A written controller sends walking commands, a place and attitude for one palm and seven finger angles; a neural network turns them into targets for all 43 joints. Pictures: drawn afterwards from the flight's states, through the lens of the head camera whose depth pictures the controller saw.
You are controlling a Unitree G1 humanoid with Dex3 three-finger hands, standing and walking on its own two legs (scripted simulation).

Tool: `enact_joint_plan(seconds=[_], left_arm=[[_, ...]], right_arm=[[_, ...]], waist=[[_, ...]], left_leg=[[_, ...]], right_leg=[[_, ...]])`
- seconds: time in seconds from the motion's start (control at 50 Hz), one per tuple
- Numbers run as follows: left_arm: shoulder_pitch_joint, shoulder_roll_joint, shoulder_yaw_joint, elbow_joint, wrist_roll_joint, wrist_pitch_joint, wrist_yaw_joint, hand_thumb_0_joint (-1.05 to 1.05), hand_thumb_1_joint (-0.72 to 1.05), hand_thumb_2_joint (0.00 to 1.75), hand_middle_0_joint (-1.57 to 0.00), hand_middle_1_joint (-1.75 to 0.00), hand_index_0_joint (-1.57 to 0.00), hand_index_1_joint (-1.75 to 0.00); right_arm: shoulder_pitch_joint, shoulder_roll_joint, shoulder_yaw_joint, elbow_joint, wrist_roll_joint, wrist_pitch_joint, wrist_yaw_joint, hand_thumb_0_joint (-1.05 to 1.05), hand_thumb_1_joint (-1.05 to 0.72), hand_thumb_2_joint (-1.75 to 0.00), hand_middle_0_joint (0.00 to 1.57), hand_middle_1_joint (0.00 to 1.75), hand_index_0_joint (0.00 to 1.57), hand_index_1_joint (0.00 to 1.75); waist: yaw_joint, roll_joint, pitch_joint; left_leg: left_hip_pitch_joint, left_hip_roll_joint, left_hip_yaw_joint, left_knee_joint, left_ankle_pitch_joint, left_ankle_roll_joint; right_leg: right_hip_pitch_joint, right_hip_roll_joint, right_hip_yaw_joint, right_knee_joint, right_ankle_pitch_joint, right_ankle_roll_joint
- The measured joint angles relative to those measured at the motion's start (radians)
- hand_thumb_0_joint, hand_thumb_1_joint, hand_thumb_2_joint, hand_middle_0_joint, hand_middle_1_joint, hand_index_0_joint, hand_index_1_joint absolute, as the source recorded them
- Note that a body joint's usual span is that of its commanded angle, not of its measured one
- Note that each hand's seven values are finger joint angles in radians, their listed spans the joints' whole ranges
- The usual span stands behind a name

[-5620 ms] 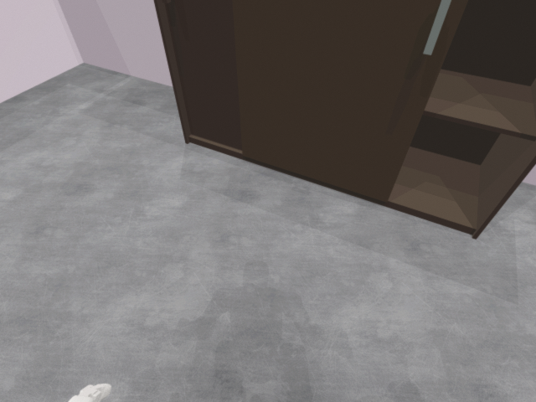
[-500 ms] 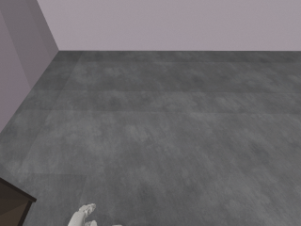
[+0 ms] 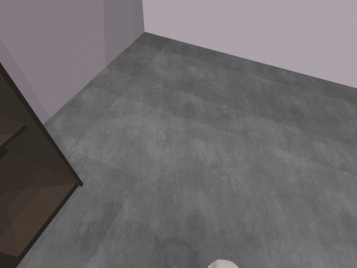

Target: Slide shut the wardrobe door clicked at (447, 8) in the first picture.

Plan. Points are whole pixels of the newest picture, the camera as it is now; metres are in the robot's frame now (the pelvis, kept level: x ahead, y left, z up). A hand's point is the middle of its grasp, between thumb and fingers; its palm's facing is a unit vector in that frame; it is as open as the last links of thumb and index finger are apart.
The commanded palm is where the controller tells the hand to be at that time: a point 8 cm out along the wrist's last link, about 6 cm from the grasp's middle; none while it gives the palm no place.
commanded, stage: turn to face it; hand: left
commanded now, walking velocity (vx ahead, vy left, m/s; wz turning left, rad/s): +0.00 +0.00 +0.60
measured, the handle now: out of the picture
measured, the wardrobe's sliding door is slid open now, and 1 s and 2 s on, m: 0.41 0.41 0.41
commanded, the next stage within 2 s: take the last steps up to it in 1.98 s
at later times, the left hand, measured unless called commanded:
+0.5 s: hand out of the picture -0.03 +0.14 -0.15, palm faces +0.34 -0.90 -0.27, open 7.4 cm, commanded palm none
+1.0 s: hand out of the picture -0.07 +0.21 -0.15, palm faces +0.60 -0.75 -0.28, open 7.4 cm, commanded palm none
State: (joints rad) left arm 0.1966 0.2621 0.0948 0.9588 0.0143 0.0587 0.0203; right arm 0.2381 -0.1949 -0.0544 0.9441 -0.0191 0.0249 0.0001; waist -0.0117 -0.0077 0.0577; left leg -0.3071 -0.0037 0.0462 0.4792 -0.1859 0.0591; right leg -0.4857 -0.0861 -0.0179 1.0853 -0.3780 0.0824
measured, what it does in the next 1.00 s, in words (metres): steps on the spot, turning left: right foot, then left foot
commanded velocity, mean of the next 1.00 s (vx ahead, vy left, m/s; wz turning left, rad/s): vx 0.00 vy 0.00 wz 0.60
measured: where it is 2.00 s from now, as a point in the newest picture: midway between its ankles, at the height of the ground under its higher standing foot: outside the picture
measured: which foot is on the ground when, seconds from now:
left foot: down 0.00-0.24, up 0.26-0.66, down 0.68-1.00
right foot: up 0.00-0.22, down 0.24-0.68, up 0.70-1.00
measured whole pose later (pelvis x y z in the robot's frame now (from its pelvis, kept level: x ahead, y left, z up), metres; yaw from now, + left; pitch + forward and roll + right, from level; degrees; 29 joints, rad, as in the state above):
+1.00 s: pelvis -0.03 -0.03 +0.00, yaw +37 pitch +0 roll +0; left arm 0.14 0.25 0.06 0.88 0.01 0.05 0.01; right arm 0.17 -0.22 -0.05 0.91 -0.02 0.04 0.02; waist -0.02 0.00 0.07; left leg -0.24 -0.03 -0.05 0.50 -0.27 0.01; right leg -0.44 -0.08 -0.02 0.90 -0.44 0.09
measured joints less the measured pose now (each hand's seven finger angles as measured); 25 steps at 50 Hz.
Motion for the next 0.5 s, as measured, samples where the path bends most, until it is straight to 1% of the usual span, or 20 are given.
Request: enact_joint_plan(seconds=[0.08, 0.16, 0.2, 0.22, 0.24, 0.26, 0.28, 0.3, 0.32, 0.36, 0.38, 0.4, 0.44, 0.5], left_arm=[[-0.012, -0.004, -0.004, -0.011, -0.003, 0.003, 0.003, 0.00, 0.91, 0.90, -0.20, -0.30, -0.19, -0.30], [-0.038, -0.026, -0.016, -0.032, -0.007, 0.000, 0.003, 0.00, 0.91, 0.90, -0.20, -0.30, -0.19, -0.30], [-0.045, -0.042, -0.025, -0.048, -0.010, -0.008, 0.002, 0.00, 0.91, 0.90, -0.20, -0.30, -0.19, -0.30], [-0.045, -0.049, -0.029, -0.057, -0.011, -0.015, 0.001, 0.00, 0.91, 0.90, -0.20, -0.30, -0.19, -0.30], [-0.038, -0.054, -0.033, -0.069, -0.010, -0.024, 0.000, 0.00, 0.91, 0.90, -0.20, -0.30, -0.19, -0.30], [-0.035, -0.065, -0.036, -0.073, -0.003, -0.032, 0.002, 0.00, 0.90, 0.90, -0.20, -0.30, -0.20, -0.30], [-0.029, -0.076, -0.044, -0.075, 0.000, -0.033, 0.004, 0.00, 0.90, 0.90, -0.20, -0.30, -0.20, -0.30], [-0.019, -0.085, -0.052, -0.076, 0.001, -0.031, 0.005, 0.00, 0.90, 0.90, -0.20, -0.30, -0.20, -0.30], [-0.007, -0.092, -0.056, -0.075, 0.001, -0.029, 0.006, 0.00, 0.90, 0.90, -0.20, -0.30, -0.20, -0.30], [0.015, -0.098, -0.060, -0.070, 0.001, -0.029, 0.006, 0.00, 0.90, 0.90, -0.20, -0.30, -0.20, -0.30], [0.022, -0.098, -0.062, -0.066, 0.001, -0.030, 0.006, 0.00, 0.90, 0.90, -0.20, -0.30, -0.20, -0.30], [0.028, -0.098, -0.063, -0.063, 0.002, -0.031, 0.006, 0.00, 0.90, 0.90, -0.20, -0.30, -0.20, -0.30], [0.034, -0.097, -0.066, -0.059, 0.003, -0.035, 0.005, 0.00, 0.90, 0.90, -0.20, -0.30, -0.20, -0.30], [0.040, -0.094, -0.069, -0.058, 0.006, -0.042, 0.004, 0.00, 0.90, 0.90, -0.20, -0.30, -0.20, -0.30]], right_arm=[[-0.005, -0.008, -0.005, -0.004, -0.001, 0.008, 0.006, 0.00, -0.90, -0.90, 0.20, 0.30, 0.20, 0.30], [-0.014, -0.023, -0.014, -0.013, -0.004, 0.020, 0.012, 0.00, -0.90, -0.90, 0.20, 0.30, 0.20, 0.30], [-0.019, -0.034, -0.021, -0.017, -0.005, 0.029, 0.015, 0.00, -0.90, -0.90, 0.20, 0.30, 0.20, 0.30], [-0.020, -0.040, -0.025, -0.019, -0.004, 0.034, 0.017, 0.00, -0.90, -0.90, 0.20, 0.30, 0.20, 0.30], [-0.017, -0.044, -0.030, -0.024, -0.003, 0.040, 0.019, 0.00, -0.90, -0.90, 0.20, 0.30, 0.20, 0.30], [-0.021, -0.052, -0.038, -0.023, 0.000, 0.046, 0.018, 0.00, -0.90, -0.90, 0.20, 0.30, 0.20, 0.30], [-0.023, -0.059, -0.044, -0.019, -0.001, 0.052, 0.017, 0.00, -0.90, -0.90, 0.20, 0.30, 0.20, 0.30], [-0.021, -0.066, -0.049, -0.019, -0.003, 0.058, 0.019, 0.00, -0.91, -0.90, 0.20, 0.30, 0.20, 0.30], [-0.019, -0.071, -0.052, -0.018, -0.006, 0.063, 0.022, 0.00, -0.91, -0.90, 0.20, 0.30, 0.20, 0.30], [-0.021, -0.078, -0.055, -0.017, -0.008, 0.067, 0.030, 0.00, -0.91, -0.90, 0.20, 0.30, 0.20, 0.30], [-0.022, -0.080, -0.055, -0.019, -0.008, 0.066, 0.033, 0.00, -0.91, -0.90, 0.20, 0.30, 0.19, 0.30], [-0.022, -0.081, -0.056, -0.021, -0.007, 0.064, 0.035, 0.00, -0.91, -0.90, 0.20, 0.30, 0.19, 0.30], [-0.023, -0.081, -0.055, -0.021, -0.005, 0.063, 0.037, 0.00, -0.91, -0.90, 0.20, 0.30, 0.19, 0.30], [-0.028, -0.081, -0.050, -0.012, -0.003, 0.070, 0.038, 0.00, -0.91, -0.90, 0.20, 0.30, 0.19, 0.30]], waist=[[-0.009, 0.010, -0.011], [-0.024, 0.029, -0.015], [-0.029, 0.043, -0.016], [-0.028, 0.048, -0.019], [-0.024, 0.047, -0.026], [-0.019, 0.058, -0.023], [-0.016, 0.066, -0.021], [-0.016, 0.069, -0.024], [-0.014, 0.067, -0.028], [-0.013, 0.058, -0.030], [-0.015, 0.053, -0.028], [-0.017, 0.048, -0.025], [-0.020, 0.038, -0.016], [-0.012, 0.027, -0.002]], left_leg=[[-0.006, -0.016, -0.044, -0.021, 0.028, -0.009], [-0.033, -0.031, -0.096, -0.011, 0.047, -0.026], [-0.055, -0.040, -0.125, 0.004, 0.054, -0.040], [-0.067, -0.046, -0.138, 0.016, 0.054, -0.048], [-0.088, -0.057, -0.146, 0.041, 0.047, -0.056], [-0.117, -0.059, -0.153, 0.106, -0.032, -0.068], [-0.151, -0.062, -0.145, 0.203, -0.125, -0.076], [-0.185, -0.065, -0.131, 0.308, -0.180, -0.080], [-0.213, -0.064, -0.111, 0.407, -0.204, -0.084], [-0.249, -0.044, -0.075, 0.572, -0.189, -0.097], [-0.258, -0.030, -0.063, 0.629, -0.172, -0.105], [-0.260, -0.017, -0.055, 0.665, -0.159, -0.112], [-0.246, 0.010, -0.044, 0.680, -0.146, -0.124], [-0.196, 0.041, -0.031, 0.602, -0.172, -0.138]], right_leg=[[0.047, 0.007, 0.016, -0.105, -0.023, 0.006], [0.108, 0.032, 0.016, -0.243, -0.053, -0.004], [0.155, 0.050, 0.010, -0.346, -0.039, -0.013], [0.188, 0.056, 0.002, -0.421, -0.010, -0.019], [0.225, 0.054, -0.004, -0.513, 0.018, -0.033], [0.228, 0.056, -0.015, -0.525, 0.052, -0.052], [0.229, 0.053, -0.030, -0.515, 0.060, -0.068], [0.236, 0.044, -0.046, -0.516, 0.061, -0.079], [0.248, 0.033, -0.058, -0.528, 0.063, -0.085], [0.272, 0.015, -0.077, -0.561, 0.075, -0.088], [0.282, 0.007, -0.088, -0.574, 0.081, -0.089], [0.289, -0.001, -0.100, -0.584, 0.085, -0.089], [0.299, -0.016, -0.128, -0.596, 0.088, -0.089], [0.303, -0.037, -0.169, -0.595, 0.083, -0.087]])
